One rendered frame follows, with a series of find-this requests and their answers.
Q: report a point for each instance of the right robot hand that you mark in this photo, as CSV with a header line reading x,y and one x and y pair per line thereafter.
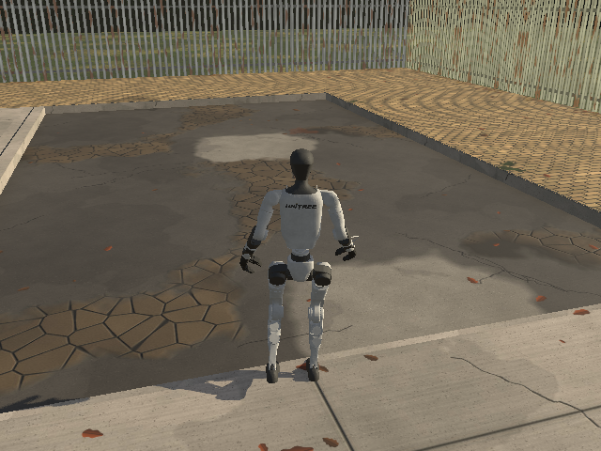
x,y
347,257

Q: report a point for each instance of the robot thigh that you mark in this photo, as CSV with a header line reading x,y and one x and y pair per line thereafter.
x,y
277,275
320,285

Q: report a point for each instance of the robot right thigh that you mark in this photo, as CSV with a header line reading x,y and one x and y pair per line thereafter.
x,y
320,285

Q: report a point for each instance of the right robot upper arm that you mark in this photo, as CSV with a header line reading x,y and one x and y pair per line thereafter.
x,y
330,199

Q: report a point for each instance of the robot left thigh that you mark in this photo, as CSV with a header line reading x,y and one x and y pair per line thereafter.
x,y
277,275

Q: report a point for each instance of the left robot hand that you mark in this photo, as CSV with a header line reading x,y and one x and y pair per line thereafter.
x,y
253,259

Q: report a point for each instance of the left robot upper arm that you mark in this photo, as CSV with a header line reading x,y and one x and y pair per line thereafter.
x,y
271,198

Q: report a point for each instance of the right robot forearm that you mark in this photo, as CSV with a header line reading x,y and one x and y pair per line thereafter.
x,y
347,244

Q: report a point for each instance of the left robot forearm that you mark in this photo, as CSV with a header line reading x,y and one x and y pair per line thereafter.
x,y
250,246

